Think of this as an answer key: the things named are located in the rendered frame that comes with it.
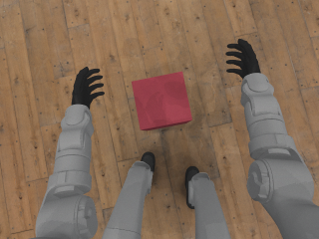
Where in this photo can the robot right forearm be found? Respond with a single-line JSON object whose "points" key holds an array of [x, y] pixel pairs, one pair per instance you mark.
{"points": [[265, 123]]}

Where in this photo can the robot right hand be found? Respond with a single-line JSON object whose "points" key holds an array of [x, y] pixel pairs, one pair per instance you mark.
{"points": [[248, 63]]}

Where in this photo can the robot left hand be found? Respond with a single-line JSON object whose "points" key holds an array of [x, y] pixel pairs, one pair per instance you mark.
{"points": [[81, 94]]}

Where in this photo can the right robot shin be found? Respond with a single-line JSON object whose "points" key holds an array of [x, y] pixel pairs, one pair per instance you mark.
{"points": [[202, 175]]}

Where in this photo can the carton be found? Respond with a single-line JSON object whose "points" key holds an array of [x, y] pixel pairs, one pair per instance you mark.
{"points": [[161, 101]]}

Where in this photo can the robot left forearm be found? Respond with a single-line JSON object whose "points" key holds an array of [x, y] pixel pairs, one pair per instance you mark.
{"points": [[71, 175]]}

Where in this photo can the right robot upper arm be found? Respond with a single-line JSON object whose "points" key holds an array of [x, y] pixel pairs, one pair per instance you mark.
{"points": [[285, 189]]}

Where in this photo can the left robot upper arm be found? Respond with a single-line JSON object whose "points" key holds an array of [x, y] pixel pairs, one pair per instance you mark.
{"points": [[73, 217]]}

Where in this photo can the robot right thigh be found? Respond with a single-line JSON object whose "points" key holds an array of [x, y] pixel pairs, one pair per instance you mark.
{"points": [[210, 222]]}

